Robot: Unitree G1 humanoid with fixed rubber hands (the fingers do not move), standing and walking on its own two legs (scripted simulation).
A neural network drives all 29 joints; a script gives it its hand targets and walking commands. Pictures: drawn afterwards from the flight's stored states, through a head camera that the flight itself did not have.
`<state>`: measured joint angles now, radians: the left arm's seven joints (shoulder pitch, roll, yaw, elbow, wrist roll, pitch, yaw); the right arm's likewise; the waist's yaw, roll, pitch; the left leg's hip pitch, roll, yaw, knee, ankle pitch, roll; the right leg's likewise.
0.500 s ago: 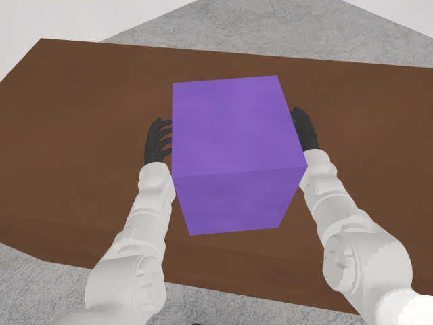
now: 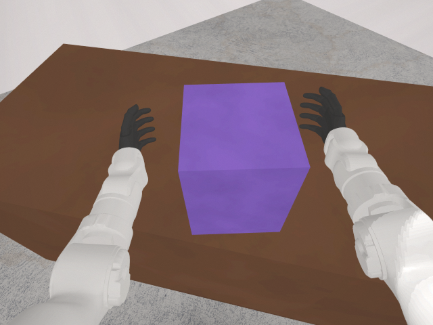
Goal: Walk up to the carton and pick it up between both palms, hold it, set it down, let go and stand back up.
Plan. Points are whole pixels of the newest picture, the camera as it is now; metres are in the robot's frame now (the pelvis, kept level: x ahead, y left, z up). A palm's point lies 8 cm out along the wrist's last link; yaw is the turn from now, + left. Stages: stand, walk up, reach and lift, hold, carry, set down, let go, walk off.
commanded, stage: set down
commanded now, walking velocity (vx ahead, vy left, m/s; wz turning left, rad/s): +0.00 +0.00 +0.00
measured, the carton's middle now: (235, 163) +0.43 +0.05 +0.02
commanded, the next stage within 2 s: none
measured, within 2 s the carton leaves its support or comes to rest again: neither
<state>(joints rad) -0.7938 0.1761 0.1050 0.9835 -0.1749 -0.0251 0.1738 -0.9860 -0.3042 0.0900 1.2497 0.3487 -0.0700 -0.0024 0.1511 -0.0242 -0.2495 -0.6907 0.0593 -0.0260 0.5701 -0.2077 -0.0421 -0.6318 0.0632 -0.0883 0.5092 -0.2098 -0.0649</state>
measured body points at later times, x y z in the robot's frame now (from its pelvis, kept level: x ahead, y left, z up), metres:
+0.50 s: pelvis -0.01 -0.01 +0.01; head +0.01 -0.01 +0.46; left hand +0.39 +0.24 +0.13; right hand +0.45 -0.15 +0.15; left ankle +0.02 +0.14 -0.73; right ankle +0.01 -0.08 -0.73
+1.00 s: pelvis -0.01 +0.00 +0.02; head +0.00 +0.02 +0.47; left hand +0.34 +0.24 +0.11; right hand +0.40 -0.17 +0.11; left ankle +0.02 +0.14 -0.73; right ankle +0.01 -0.08 -0.73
